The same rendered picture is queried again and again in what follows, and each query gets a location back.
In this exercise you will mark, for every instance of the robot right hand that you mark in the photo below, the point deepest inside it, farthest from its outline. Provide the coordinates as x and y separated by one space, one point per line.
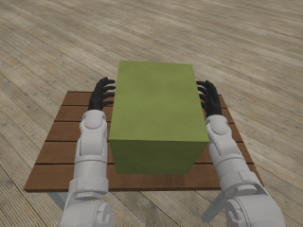
211 104

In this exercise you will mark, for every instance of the robot left hand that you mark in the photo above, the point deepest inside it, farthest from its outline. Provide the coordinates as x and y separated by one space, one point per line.
96 100

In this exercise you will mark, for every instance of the robot right upper arm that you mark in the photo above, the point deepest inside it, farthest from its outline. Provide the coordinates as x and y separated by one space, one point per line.
253 211

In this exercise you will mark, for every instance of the carton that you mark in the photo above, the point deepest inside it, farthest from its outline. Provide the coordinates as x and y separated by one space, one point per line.
158 124

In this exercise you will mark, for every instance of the table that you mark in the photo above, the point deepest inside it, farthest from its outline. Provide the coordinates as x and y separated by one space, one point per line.
55 164

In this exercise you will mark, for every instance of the robot left upper arm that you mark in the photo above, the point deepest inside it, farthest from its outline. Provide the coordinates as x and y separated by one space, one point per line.
88 214

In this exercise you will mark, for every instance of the robot left forearm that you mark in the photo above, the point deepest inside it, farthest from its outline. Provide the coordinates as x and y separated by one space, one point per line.
91 158

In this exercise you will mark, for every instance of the robot right forearm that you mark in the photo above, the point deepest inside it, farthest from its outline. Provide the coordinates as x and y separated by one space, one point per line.
236 179

